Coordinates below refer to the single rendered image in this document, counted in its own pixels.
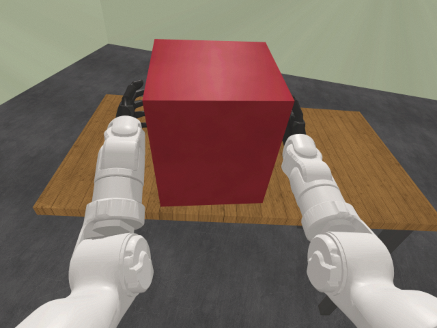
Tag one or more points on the table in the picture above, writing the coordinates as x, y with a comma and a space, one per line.
369, 178

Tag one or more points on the right robot upper arm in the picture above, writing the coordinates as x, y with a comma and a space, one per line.
355, 270

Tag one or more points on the robot left hand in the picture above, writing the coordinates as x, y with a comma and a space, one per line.
129, 104

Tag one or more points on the robot right forearm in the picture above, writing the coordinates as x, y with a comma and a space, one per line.
321, 203

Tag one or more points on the robot left forearm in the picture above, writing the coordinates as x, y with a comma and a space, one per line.
116, 206

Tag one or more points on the robot right hand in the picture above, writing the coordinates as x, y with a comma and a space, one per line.
296, 124

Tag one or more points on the carton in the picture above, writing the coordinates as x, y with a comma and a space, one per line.
216, 113

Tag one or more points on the left robot upper arm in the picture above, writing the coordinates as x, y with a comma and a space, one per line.
106, 274

